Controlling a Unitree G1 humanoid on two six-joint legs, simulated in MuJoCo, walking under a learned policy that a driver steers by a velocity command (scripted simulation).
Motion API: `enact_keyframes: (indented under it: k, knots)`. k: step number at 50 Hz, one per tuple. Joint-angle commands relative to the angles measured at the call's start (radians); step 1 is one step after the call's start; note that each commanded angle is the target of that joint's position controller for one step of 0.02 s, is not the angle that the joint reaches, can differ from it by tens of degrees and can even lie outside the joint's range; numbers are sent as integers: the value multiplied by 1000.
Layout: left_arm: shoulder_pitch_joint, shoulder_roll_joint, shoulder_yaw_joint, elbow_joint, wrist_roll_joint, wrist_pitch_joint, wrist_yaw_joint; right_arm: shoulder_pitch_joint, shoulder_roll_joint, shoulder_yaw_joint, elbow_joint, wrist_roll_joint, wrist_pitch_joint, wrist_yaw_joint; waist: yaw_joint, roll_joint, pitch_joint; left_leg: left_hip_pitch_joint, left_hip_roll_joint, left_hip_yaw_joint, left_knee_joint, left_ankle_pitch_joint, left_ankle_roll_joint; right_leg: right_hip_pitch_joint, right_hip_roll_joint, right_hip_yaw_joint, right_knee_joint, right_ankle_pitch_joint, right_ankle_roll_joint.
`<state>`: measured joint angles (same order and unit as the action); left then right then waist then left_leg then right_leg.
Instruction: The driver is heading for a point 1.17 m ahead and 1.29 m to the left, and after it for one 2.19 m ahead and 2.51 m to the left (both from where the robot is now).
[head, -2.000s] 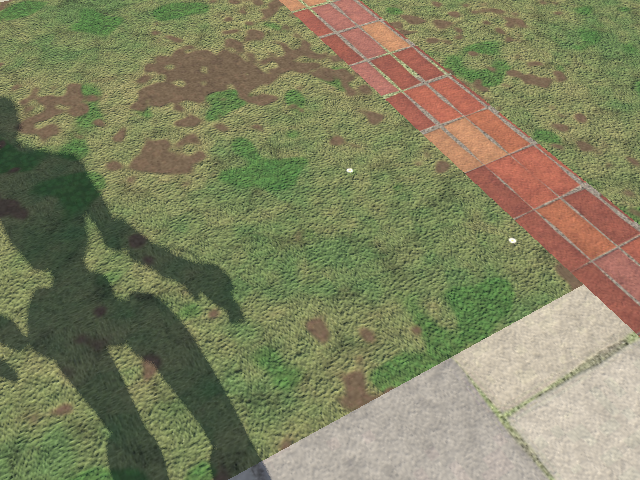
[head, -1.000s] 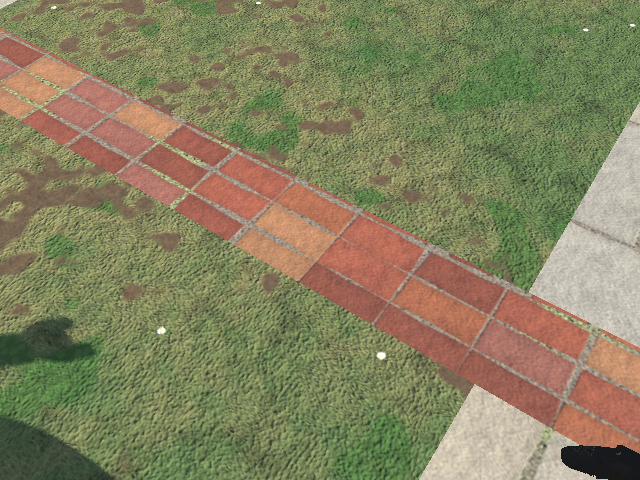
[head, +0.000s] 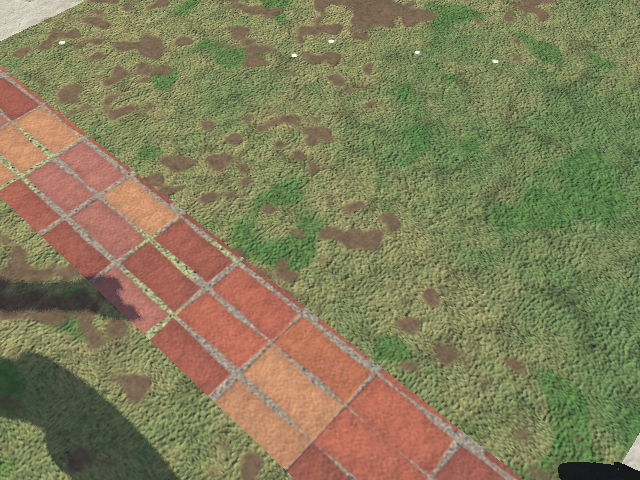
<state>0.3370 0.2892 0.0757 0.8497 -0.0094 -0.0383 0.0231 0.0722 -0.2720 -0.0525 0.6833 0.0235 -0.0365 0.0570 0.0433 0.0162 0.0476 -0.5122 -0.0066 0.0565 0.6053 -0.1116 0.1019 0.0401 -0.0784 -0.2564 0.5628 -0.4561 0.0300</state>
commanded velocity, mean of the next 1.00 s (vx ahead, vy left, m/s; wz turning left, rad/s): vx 0.50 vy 0.00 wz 0.58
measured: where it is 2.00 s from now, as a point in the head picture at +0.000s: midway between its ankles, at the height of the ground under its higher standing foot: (148, 285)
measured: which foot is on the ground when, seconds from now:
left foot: down 0.00-0.46, up 0.48-0.98, down 1.00-1.00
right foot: down 0.00-0.00, up 0.02-0.44, down 0.46-1.00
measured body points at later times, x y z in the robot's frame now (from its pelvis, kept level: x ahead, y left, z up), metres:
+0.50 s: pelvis +0.28 -0.01 +0.01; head +0.31 -0.01 +0.46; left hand +0.43 +0.29 -0.06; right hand +0.41 -0.28 -0.11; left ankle +0.12 +0.08 -0.70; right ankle +0.42 -0.09 -0.72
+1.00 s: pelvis +0.51 +0.11 +0.00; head +0.53 +0.14 +0.45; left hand +0.35 +0.37 -0.13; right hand +0.84 +0.05 -0.06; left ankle +0.56 +0.25 -0.72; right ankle +0.42 -0.10 -0.71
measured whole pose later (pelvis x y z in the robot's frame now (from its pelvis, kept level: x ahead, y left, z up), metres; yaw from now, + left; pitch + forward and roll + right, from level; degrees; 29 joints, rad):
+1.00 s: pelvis +0.51 +0.11 +0.00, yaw +36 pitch +2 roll -2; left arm 0.33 0.32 0.08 0.86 -0.03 -0.05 0.01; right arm 0.07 -0.28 -0.06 0.57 0.02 -0.02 0.05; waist 0.07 0.02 0.06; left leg -0.51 0.01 0.05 0.59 -0.11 0.10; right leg 0.07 -0.08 -0.25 0.47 -0.47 0.05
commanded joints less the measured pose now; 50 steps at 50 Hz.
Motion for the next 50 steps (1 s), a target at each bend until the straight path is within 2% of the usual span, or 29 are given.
enact_keyframes:
  k: [1,2,3,4,5,6,9,14,17,19,21,22,23,24,25,26,27,28,29,31,34,37,40,43,45,47,48,49,50]
  knots:
    - [31,37,-17,-147,19,-57,-6,325,-332,-103,-14,-1,-5,-25,-104,231,-408,907,352,-895,-251,-165,350,-726,144,241,832,-152,3]
    - [-89,133,5,-163,-17,-88,-22,329,-239,-79,-16,-6,-16,-20,-170,97,-366,890,331,-822,-309,-193,294,-836,79,371,858,-97,-19]
    - [-141,136,3,-184,-35,-104,-28,295,-199,-68,-13,-6,-25,-21,-151,70,-235,762,293,-665,-310,-142,252,-860,38,354,796,-10,-42]
    - [-144,123,2,-174,-15,-109,-20,228,-175,-60,-21,-4,-28,-22,-99,-14,-155,608,244,-553,-313,-49,213,-810,-6,347,697,60,-44]
    - [-139,137,12,-166,9,-103,-14,175,-140,-50,-36,-8,-29,-26,-66,-5,-115,497,210,-478,-328,58,195,-743,-31,345,618,103,-36]
    - [-120,137,16,-163,16,-90,-16,150,-130,-44,-52,-19,-28,-30,-38,16,-103,422,189,-447,-351,117,194,-684,-42,348,591,132,-26]
    - [-121,99,8,-171,27,-62,-15,160,-159,-53,-49,-15,-34,-46,-23,19,-85,311,158,-368,-382,242,204,-645,-29,318,471,197,21]
    - [-312,53,-14,-219,19,-65,-23,226,-182,-60,-24,-3,-20,-70,-94,60,-49,251,83,-301,-365,109,129,-581,39,304,93,498,48]
    - [-380,73,-10,-240,3,-77,-37,273,-187,-63,-5,3,-12,-74,-120,74,-43,285,110,-366,-328,29,115,-538,68,321,-12,536,39]
    - [-379,101,0,-244,1,-85,-45,284,-177,-61,0,5,-6,-77,-109,85,-47,345,134,-431,-271,-1,102,-520,72,345,-61,486,19]
    - [-329,124,12,-235,-2,-95,-47,267,-176,-64,-5,1,-1,-79,-74,116,-53,374,148,-483,-210,19,84,-458,73,344,-81,398,-13]
    - [-254,135,22,-214,0,-99,-43,252,-159,-59,-11,0,1,-78,-32,118,-77,363,122,-478,-152,45,65,-356,76,325,-122,399,-37]
    - [-148,167,37,-198,14,-104,-37,251,-112,-42,-21,-6,-2,-74,19,86,-167,314,68,-431,10,48,32,-164,11,369,-121,386,-81]
    - [-4,223,48,-185,21,-101,-28,286,-49,-19,-38,-28,-3,-73,54,-71,-313,172,-18,-319,305,-209,-11,96,-173,564,-113,334,-134]
    - [43,282,62,-146,27,-88,-39,414,-40,-12,-72,16,-14,-72,-19,-420,-362,-184,-97,-235,580,-520,-58,302,-355,1060,-239,46,-289]
    - [-6,170,39,-173,9,-85,-42,382,-151,-33,-34,24,-11,-77,9,-242,-254,-275,-16,-263,688,-443,-75,224,-333,1039,-281,-139,-261]
    - [-46,117,24,-179,6,-78,-36,273,-191,-46,-47,13,-4,-76,33,-149,-144,-286,15,-231,698,-347,-80,110,-287,853,-284,-78,-217]
    - [-90,104,15,-183,16,-73,-35,232,-175,-46,-52,2,1,-76,14,-84,-93,-244,47,-209,676,-278,-87,0,-242,728,-298,66,-198]
    - [-114,85,10,-173,19,-69,-33,203,-161,-48,-64,-6,2,-72,0,-83,-50,-227,73,-208,629,-235,-90,-70,-207,640,-317,170,-197]
    - [-122,75,6,-158,21,-76,-29,216,-120,-45,-68,6,10,-61,-22,-130,-40,-166,104,-183,584,-194,-93,-137,-168,511,-361,274,-189]
    - [-106,106,18,-129,14,-84,-27,175,-85,-36,-94,2,20,-58,-22,-104,-24,-212,119,-167,509,-138,-109,-138,-180,409,-402,390,-218]
    - [-103,131,25,-109,16,-77,-25,129,-76,-31,-108,1,16,-49,-13,-84,-20,-234,123,-154,373,-14,-119,-100,-178,309,-412,489,-218]
    - [-91,151,28,-91,11,-66,-20,42,-58,-21,-126,0,5,-30,20,-75,3,-189,111,-101,203,116,-109,-87,-158,204,-411,533,-194]
    - [-45,175,33,-63,0,-51,-18,-43,-48,-15,-158,2,2,-11,47,-68,33,-170,97,-53,93,122,-87,-31,-179,153,-401,558,-181]
    - [-34,193,39,-52,-12,-39,-18,-68,-61,-19,-178,3,3,-1,40,-76,40,-153,80,-26,47,60,-59,23,-199,125,-364,660,-166]
    - [-43,225,49,-52,-22,-27,-13,-28,-95,-37,-182,-3,10,2,-6,-108,-6,-47,21,26,27,-43,-17,60,-202,86,-244,985,-146]
    - [-49,240,54,-53,-26,-20,-9,48,-125,-54,-168,-5,14,0,-57,-120,-56,60,-18,50,17,-83,9,60,-196,67,-119,1134,-136]
    - [-65,234,50,-58,-32,-15,-5,201,-169,-81,-129,-2,19,-8,-146,-100,-135,276,-59,58,-47,-26,47,-11,-169,39,76,1152,-110]
    - [-54,196,34,-71,-11,-19,-1,375,-237,-114,-84,2,30,-28,-222,-21,-223,590,1,-78,-65,-8,95,-247,-131,41,364,888,-69]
